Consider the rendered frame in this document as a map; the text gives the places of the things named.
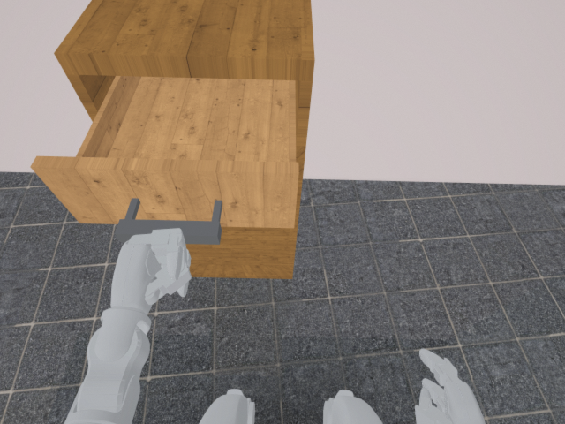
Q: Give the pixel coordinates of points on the robot right shin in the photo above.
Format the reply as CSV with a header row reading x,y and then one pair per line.
x,y
344,393

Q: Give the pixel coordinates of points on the left robot thigh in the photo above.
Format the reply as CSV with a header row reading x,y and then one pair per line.
x,y
230,409

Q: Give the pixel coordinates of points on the drawer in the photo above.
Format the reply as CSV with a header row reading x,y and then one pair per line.
x,y
179,144

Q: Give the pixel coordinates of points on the robot left forearm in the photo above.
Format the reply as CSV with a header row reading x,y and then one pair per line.
x,y
116,354

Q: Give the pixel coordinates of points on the left robot hand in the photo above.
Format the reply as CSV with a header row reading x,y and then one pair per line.
x,y
137,265

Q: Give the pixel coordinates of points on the cabinet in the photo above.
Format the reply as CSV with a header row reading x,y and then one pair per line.
x,y
210,39

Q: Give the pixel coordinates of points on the handle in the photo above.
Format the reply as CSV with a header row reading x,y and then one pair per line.
x,y
195,232

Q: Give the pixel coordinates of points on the right robot hand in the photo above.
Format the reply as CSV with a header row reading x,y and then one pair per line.
x,y
456,403

